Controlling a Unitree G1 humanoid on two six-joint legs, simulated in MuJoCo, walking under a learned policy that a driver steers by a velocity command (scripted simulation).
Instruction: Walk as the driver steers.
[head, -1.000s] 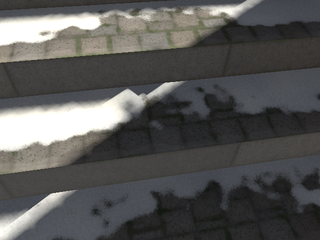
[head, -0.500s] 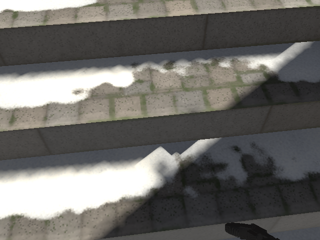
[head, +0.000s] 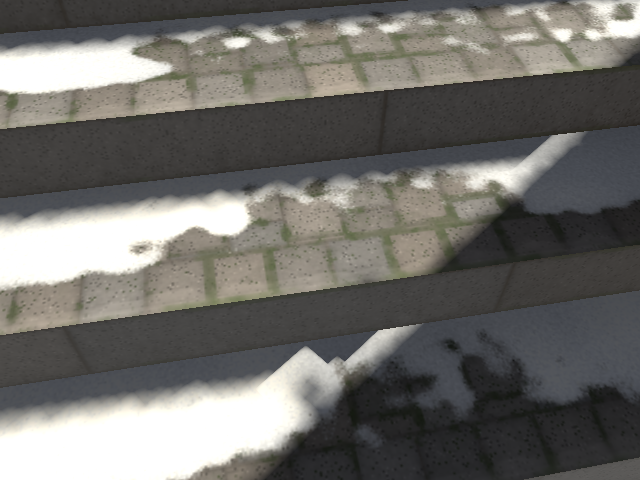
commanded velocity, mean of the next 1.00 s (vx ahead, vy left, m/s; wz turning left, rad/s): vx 0.38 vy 0.00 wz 0.39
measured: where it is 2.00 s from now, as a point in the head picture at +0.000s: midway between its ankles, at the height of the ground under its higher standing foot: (173, 332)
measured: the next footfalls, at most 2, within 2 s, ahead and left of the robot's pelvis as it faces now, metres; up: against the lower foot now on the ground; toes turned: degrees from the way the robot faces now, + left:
right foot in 0.34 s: -0.03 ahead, -0.27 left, -0.16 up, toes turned -2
left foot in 0.62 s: +0.17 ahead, -0.06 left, +0.00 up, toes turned +13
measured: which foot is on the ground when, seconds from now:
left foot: down 0.00-0.34, up 0.36-0.60, down 0.62-1.00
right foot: up 0.00-0.32, down 0.34-0.66, up 0.68-1.00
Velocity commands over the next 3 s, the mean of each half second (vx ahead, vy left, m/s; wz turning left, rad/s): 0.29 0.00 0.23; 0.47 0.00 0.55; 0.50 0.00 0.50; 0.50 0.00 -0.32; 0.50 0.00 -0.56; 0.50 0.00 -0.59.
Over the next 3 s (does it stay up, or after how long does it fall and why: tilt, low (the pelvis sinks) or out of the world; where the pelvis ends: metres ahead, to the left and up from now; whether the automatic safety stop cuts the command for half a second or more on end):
stays up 1.08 0.57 0.54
